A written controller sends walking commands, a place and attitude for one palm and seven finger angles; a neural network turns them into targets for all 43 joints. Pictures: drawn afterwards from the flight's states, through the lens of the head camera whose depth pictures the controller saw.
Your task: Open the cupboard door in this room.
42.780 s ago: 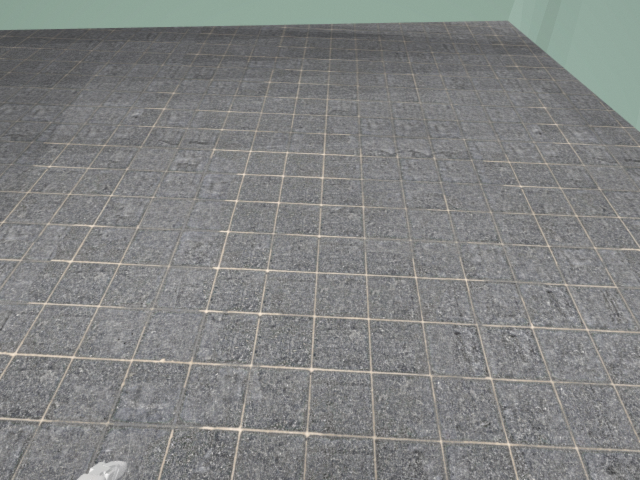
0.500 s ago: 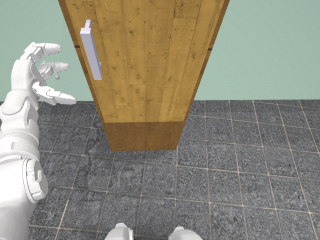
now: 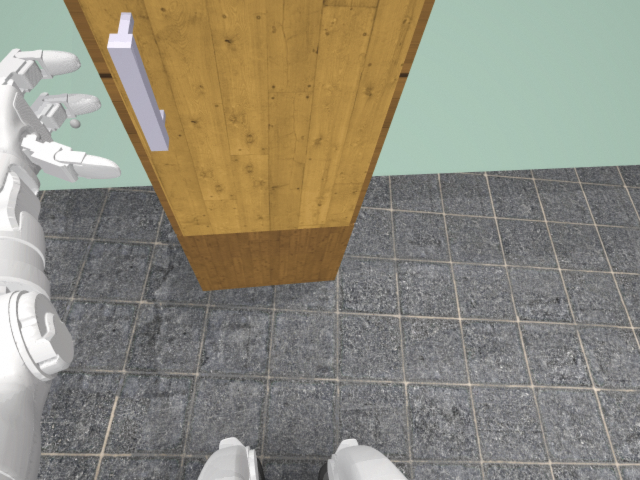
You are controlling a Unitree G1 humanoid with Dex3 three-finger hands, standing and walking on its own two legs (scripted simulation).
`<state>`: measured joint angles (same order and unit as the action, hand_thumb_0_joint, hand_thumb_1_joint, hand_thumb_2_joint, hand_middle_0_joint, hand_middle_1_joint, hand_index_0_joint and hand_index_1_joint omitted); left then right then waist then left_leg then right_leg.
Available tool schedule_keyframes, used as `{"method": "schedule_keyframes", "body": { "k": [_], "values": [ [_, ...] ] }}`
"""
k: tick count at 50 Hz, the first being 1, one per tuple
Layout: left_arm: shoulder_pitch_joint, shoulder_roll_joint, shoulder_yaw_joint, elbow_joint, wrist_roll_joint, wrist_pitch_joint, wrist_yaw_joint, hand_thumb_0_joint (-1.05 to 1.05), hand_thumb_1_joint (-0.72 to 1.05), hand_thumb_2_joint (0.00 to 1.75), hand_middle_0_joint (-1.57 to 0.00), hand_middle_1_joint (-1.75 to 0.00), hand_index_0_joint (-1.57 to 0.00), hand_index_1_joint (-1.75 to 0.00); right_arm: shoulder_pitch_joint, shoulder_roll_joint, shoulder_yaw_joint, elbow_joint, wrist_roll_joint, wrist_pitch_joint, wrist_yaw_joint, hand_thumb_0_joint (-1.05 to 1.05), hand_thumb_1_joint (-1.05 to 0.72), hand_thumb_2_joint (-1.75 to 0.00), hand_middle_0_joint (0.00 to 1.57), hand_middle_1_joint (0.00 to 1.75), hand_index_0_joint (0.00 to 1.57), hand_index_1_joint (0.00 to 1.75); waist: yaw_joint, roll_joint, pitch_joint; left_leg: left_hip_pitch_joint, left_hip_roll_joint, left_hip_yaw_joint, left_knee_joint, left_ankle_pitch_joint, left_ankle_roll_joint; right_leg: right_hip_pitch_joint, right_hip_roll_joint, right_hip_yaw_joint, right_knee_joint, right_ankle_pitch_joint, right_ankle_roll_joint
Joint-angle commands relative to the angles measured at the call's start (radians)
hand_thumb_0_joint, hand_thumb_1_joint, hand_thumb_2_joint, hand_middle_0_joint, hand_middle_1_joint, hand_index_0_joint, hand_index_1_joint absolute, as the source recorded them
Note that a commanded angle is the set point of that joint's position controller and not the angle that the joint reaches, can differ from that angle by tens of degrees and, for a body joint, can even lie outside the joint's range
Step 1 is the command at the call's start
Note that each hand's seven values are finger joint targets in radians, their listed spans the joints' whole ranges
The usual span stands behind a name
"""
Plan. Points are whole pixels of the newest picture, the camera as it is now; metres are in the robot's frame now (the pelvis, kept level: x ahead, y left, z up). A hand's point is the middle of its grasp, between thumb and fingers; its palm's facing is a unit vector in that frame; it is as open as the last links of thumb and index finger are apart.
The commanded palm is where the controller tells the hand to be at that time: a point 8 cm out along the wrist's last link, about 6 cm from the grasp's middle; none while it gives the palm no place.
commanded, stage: move the hooked fingers beside the handle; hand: left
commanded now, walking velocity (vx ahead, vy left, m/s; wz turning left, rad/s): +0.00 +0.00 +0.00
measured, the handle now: (144, 88) +0.57 +0.16 +0.10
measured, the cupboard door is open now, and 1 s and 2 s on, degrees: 0 0 0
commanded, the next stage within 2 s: slide the fingers in behind the handle in 0.56 s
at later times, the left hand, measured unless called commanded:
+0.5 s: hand (76, 133) +0.50 +0.22 +0.10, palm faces +0.03 -1.00 +0.02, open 14.0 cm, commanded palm +0.48 +0.27 +0.10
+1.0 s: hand (101, 125) +0.52 +0.20 +0.10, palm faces +0.02 -1.00 +0.02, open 14.0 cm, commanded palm +0.49 +0.25 +0.10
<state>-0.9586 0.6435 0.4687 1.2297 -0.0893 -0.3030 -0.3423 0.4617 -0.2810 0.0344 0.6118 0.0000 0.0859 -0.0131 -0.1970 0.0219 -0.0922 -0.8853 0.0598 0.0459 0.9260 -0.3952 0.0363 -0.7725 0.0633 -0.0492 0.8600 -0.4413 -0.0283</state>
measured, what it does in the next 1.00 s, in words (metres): stands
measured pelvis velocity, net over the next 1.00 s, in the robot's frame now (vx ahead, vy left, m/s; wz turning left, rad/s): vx -0.01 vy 0.00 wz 0.02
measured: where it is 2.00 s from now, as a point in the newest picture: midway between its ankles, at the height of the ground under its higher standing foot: outside the picture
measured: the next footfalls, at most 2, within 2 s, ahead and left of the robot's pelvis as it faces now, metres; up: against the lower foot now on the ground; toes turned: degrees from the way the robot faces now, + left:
none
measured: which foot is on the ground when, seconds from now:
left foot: down 0.00-1.00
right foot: down 0.00-1.00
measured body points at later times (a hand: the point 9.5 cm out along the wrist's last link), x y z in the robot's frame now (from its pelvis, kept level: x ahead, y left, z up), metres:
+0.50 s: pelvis +0.00 +0.01 +0.00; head +0.10 +0.03 +0.43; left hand +0.49 +0.28 +0.11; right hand +0.02 -0.26 -0.11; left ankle +0.02 +0.10 -0.69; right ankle -0.03 -0.11 -0.69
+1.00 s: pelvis -0.01 +0.00 +0.00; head +0.11 +0.03 +0.43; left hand +0.51 +0.26 +0.10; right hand -0.04 -0.26 -0.10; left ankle +0.02 +0.10 -0.69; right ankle -0.03 -0.11 -0.69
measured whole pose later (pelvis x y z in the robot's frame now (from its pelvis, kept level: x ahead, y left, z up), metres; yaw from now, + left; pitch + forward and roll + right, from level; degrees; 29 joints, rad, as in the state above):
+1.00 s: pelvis -0.01 +0.00 +0.00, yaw +1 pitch +20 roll -4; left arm -1.02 0.57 0.39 1.26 -0.08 -0.32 -0.25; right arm 0.45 -0.28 0.03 0.65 -0.01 0.06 0.00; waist -0.21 0.03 -0.09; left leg -0.92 0.05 0.02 0.96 -0.39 0.04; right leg -0.79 0.06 -0.07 0.89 -0.45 -0.02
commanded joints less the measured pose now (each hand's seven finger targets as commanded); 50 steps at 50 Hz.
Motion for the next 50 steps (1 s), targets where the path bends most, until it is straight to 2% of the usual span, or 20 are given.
{"method": "schedule_keyframes", "body": {
  "k": [1,3,5,7,8,12,14,18,21,23,27,29,30,32,37,38,43,47,48,50],
  "values": [
    [-0.447,0.263,0.013,-0.27,-0.036,-0.083,0.005,0.0,-0.5,0.3,-0.3,-1.2,-0.3,-1.2,0.155,-0.189,-0.07,-0.045,0.004,-0.011,-0.011,0.0,-0.9,-0.9,0.2,0.3,0.2,0.3,0.024,0.162,-0.488,0.497,-0.027,-0.088,-0.041,0.467,0.012,0.092,0.022,0.034,-0.09,0.448,0.012],
    [-0.442,0.279,0.024,-0.263,-0.036,-0.084,0.009,0.0,-0.5,0.3,-0.3,-1.2,-0.3,-1.2,0.153,-0.19,-0.071,-0.036,0.005,-0.009,-0.013,0.0,-0.9,-0.9,0.2,0.3,0.2,0.3,0.022,0.149,-0.484,0.495,-0.026,-0.091,-0.042,0.465,0.012,0.093,0.021,0.035,-0.094,0.448,0.016],
    [-0.44,0.223,-0.016,-0.273,-0.037,-0.087,0.007,0.0,-0.5,0.3,-0.3,-1.2,-0.3,-1.2,0.144,-0.184,-0.073,-0.03,0.006,-0.011,-0.011,0.0,-0.9,-0.9,0.2,0.3,0.2,0.3,0.016,0.174,-0.483,0.531,-0.025,-0.095,-0.04,0.472,0.009,0.064,0.022,0.03,-0.097,0.433,0.013],
    [-0.443,0.231,-0.011,-0.272,-0.038,-0.091,0.011,0.0,-0.5,0.3,-0.3,-1.2,-0.3,-1.2,0.143,-0.187,-0.072,-0.022,0.006,-0.009,-0.013,0.0,-0.9,-0.9,0.2,0.3,0.2,0.3,0.016,0.18,-0.485,0.56,-0.019,-0.107,-0.039,0.504,0.005,0.045,0.022,0.024,-0.09,0.431,0.01],
    [-0.439,0.184,-0.042,-0.266,-0.041,-0.086,0.011,0.0,-0.5,0.3,-0.3,-1.2,-0.3,-1.2,0.139,-0.181,-0.072,-0.022,0.006,-0.009,-0.01,0.0,-0.9,-0.9,0.2,0.3,0.2,0.3,0.012,0.19,-0.478,0.572,-0.02,-0.109,-0.042,0.512,0.003,0.032,0.022,0.02,-0.092,0.427,0.01],
    [-0.395,0.184,-0.028,-0.259,-0.05,-0.077,0.016,0.0,-0.5,0.3,-0.3,-1.2,-0.3,-1.2,0.13,-0.185,-0.073,-0.028,0.005,-0.008,-0.008,0.0,-0.9,-0.9,0.2,0.3,0.2,0.3,0.027,0.16,-0.473,0.57,-0.019,-0.11,-0.045,0.534,0.002,0.046,0.02,0.017,-0.09,0.441,0.009],
    [-0.377,0.13,-0.068,-0.248,-0.049,-0.07,0.019,0.0,-0.5,0.3,-0.3,-1.2,-0.3,-1.2,0.114,-0.178,-0.071,-0.037,0.008,-0.008,-0.004,0.0,-0.9,-0.9,0.2,0.3,0.2,0.3,0.022,0.141,-0.439,0.55,-0.02,-0.108,-0.05,0.496,0.001,0.032,0.02,0.012,-0.092,0.414,0.01],
    [-0.443,0.156,-0.057,-0.223,-0.038,-0.078,0.045,0.0,-0.5,0.3,-0.3,-1.2,-0.3,-1.2,0.107,-0.184,-0.069,-0.037,0.007,-0.01,-0.008,0.0,-0.9,-0.9,0.2,0.3,0.2,0.3,0.006,0.106,-0.394,0.504,-0.021,-0.114,-0.054,0.412,0.004,0.011,0.017,0.016,-0.093,0.354,0.012],
    [-0.512,0.157,-0.061,-0.257,-0.03,-0.104,0.061,0.0,-0.5,0.3,-0.3,-1.2,-0.3,-1.2,0.109,-0.183,-0.067,-0.032,0.002,-0.02,-0.009,0.0,-0.9,-0.9,0.2,0.3,0.2,0.3,0.0,0.15,-0.421,0.535,-0.019,-0.125,-0.048,0.412,-0.001,-0.013,0.014,0.015,-0.083,0.329,0.007],
    [-0.488,0.171,-0.048,-0.234,-0.03,-0.109,0.063,0.0,-0.5,0.3,-0.3,-1.2,-0.3,-1.2,0.105,-0.185,-0.067,-0.033,0.005,-0.025,-0.01,0.0,-0.9,-0.9,0.2,0.3,0.2,0.3,0.004,0.124,-0.456,0.526,-0.02,-0.123,-0.045,0.398,0.0,0.006,0.016,0.021,-0.083,0.33,0.01],
    [-0.474,0.222,-0.02,-0.19,-0.016,-0.103,0.061,0.0,-0.5,0.3,-0.3,-1.2,-0.3,-1.2,0.11,-0.189,-0.061,-0.031,0.006,-0.028,-0.013,0.0,-0.9,-0.9,0.2,0.3,0.2,0.3,0.013,0.132,-0.452,0.487,-0.023,-0.117,-0.041,0.379,0.002,0.019,0.014,0.024,-0.079,0.326,0.01],
    [-0.502,0.206,-0.046,-0.159,-0.013,-0.089,0.055,0.0,-0.5,0.3,-0.3,-1.2,-0.3,-1.2,0.115,-0.188,-0.057,-0.028,0.006,-0.028,-0.013,0.0,-0.9,-0.9,0.2,0.3,0.2,0.3,-0.007,0.102,-0.409,0.445,-0.024,-0.116,-0.042,0.338,0.007,0.012,0.014,0.025,-0.086,0.306,0.014],
    [-0.497,0.236,-0.026,-0.17,-0.011,-0.09,0.054,0.0,-0.5,0.3,-0.3,-1.2,-0.3,-1.2,0.117,-0.193,-0.059,-0.032,0.006,-0.028,-0.015,0.0,-0.9,-0.9,0.2,0.3,0.2,0.3,0.003,0.124,-0.422,0.451,-0.023,-0.118,-0.046,0.334,0.004,0.016,0.014,0.026,-0.085,0.298,0.012],
    [-0.499,0.213,-0.038,-0.203,-0.019,-0.101,0.048,0.0,-0.5,0.3,-0.3,-1.2,-0.3,-1.2,0.119,-0.189,-0.06,-0.036,0.005,-0.031,-0.014,0.0,-0.9,-0.9,0.2,0.3,0.2,0.3,0.007,0.156,-0.469,0.489,-0.023,-0.117,-0.042,0.361,0.002,0.013,0.015,0.025,-0.082,0.309,0.01],
    [-0.474,0.188,-0.046,-0.173,-0.032,-0.089,0.039,0.0,-0.5,0.3,-0.3,-1.2,-0.3,-1.2,0.133,-0.191,-0.062,-0.026,0.005,-0.032,-0.013,0.0,-0.9,-0.9,0.2,0.3,0.2,0.3,0.001,0.126,-0.443,0.467,-0.022,-0.117,-0.046,0.338,0.005,0.008,0.02,0.022,-0.091,0.295,0.011],
    [-0.489,0.167,-0.067,-0.161,-0.032,-0.081,0.04,0.0,-0.5,0.3,-0.3,-1.2,-0.3,-1.2,0.132,-0.189,-0.061,-0.023,0.006,-0.032,-0.013,0.0,-0.9,-0.9,0.2,0.3,0.2,0.3,-0.013,0.114,-0.409,0.446,-0.022,-0.115,-0.048,0.309,0.007,-0.006,0.019,0.021,-0.097,0.273,0.013],
    [-0.548,0.145,-0.08,-0.217,-0.022,-0.09,0.07,0.0,-0.5,0.3,-0.3,-1.2,-0.3,-1.2,0.148,-0.185,-0.065,-0.014,-0.003,-0.04,-0.008,0.0,-0.9,-0.9,0.2,0.3,0.2,0.3,-0.014,0.168,-0.442,0.499,-0.019,-0.13,-0.05,0.329,0.002,-0.037,0.019,0.016,-0.092,0.257,0.008],
    [-0.541,0.181,-0.044,-0.189,-0.011,-0.09,0.1,0.0,-0.5,0.3,-0.3,-1.2,-0.3,-1.2,0.155,-0.19,-0.066,-0.008,-0.007,-0.045,-0.005,0.0,-0.9,-0.9,0.2,0.3,0.2,0.3,-0.01,0.153,-0.437,0.471,-0.02,-0.124,-0.044,0.322,0.004,-0.029,0.019,0.02,-0.09,0.259,0.009],
    [-0.541,0.159,-0.064,-0.186,-0.008,-0.088,0.103,0.0,-0.5,0.3,-0.3,-1.2,-0.3,-1.2,0.158,-0.188,-0.064,-0.008,-0.007,-0.045,-0.002,0.0,-0.9,-0.9,0.2,0.3,0.2,0.3,-0.015,0.143,-0.44,0.471,-0.022,-0.124,-0.045,0.328,0.004,-0.023,0.019,0.019,-0.089,0.267,0.01],
    [-0.529,0.169,-0.051,-0.224,-0.001,-0.095,0.113,0.0,-0.5,0.3,-0.3,-1.2,-0.3,-1.2,0.158,-0.186,-0.067,-0.016,-0.01,-0.045,0.002,0.0,-0.9,-0.9,0.2,0.3,0.2,0.3,0.003,0.167,-0.484,0.486,-0.025,-0.118,-0.039,0.367,0.003,0.006,0.019,0.021,-0.079,0.307,0.008]
  ]
}}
